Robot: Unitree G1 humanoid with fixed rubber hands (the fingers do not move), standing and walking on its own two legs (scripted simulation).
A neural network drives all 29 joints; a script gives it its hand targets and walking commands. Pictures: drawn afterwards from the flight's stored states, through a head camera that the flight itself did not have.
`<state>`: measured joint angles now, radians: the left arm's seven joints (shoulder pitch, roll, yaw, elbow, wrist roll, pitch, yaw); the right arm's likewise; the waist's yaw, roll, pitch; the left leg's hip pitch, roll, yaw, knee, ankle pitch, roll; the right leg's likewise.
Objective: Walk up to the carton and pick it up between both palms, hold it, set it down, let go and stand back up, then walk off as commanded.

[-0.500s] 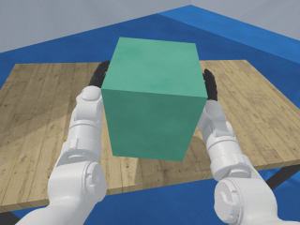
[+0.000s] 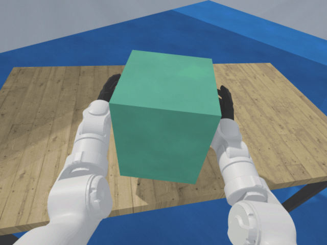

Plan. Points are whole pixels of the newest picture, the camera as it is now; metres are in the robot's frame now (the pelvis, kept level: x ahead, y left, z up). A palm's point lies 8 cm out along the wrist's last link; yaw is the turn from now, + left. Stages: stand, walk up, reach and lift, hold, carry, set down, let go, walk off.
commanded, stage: set down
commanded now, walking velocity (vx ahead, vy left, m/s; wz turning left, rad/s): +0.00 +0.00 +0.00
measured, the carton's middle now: (164, 118) +0.41 +0.00 +0.10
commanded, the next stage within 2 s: none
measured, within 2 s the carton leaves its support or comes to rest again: rests again in 1.96 s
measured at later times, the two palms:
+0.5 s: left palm (108, 106) +0.45 +0.14 +0.12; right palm (221, 128) +0.37 -0.15 +0.11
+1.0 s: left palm (111, 109) +0.45 +0.13 +0.10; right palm (221, 135) +0.37 -0.15 +0.09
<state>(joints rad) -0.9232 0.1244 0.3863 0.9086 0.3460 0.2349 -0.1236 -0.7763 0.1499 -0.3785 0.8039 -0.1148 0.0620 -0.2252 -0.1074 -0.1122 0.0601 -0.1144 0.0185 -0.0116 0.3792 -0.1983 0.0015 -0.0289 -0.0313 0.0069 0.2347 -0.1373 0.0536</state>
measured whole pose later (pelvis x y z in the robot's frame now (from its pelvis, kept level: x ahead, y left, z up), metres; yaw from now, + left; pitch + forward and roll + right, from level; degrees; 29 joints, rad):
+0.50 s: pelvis +0.00 +0.00 +0.00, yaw +0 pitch -4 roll -1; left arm -0.92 0.14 0.39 0.96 0.35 0.18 -0.15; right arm -0.72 0.20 -0.43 0.80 -0.18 -0.01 -0.24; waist -0.11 -0.11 0.08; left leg -0.11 0.02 -0.01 0.38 -0.20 0.00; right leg -0.03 -0.03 0.01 0.23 -0.14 0.05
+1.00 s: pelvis +0.00 +0.00 +0.00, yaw +0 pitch -4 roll -1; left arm -0.92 0.14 0.39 0.99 0.35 0.12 -0.17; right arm -0.68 0.24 -0.49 0.80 -0.24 -0.10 -0.24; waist -0.11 -0.11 0.11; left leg -0.11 0.02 -0.01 0.38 -0.20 0.00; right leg -0.03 -0.03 0.01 0.23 -0.14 0.05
